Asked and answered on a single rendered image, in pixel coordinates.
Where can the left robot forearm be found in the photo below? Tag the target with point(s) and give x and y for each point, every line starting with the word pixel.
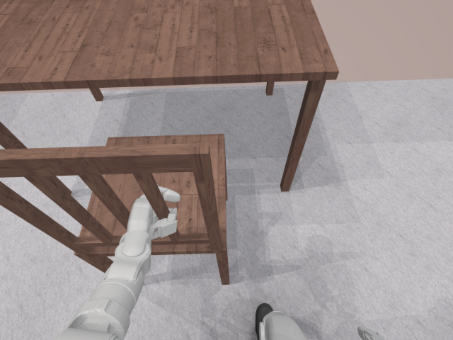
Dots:
pixel 110 306

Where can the chair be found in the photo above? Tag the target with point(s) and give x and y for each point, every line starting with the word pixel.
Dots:
pixel 194 166

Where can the robot right foot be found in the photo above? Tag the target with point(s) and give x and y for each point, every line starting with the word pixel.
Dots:
pixel 262 310

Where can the right robot thigh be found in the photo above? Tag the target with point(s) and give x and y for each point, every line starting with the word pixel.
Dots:
pixel 279 327

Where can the right robot hand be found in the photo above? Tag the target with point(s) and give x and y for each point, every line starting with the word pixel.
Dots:
pixel 368 334

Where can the left robot hand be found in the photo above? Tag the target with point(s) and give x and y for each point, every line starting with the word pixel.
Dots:
pixel 142 216

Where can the table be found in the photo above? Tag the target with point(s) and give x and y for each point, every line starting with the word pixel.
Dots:
pixel 92 44

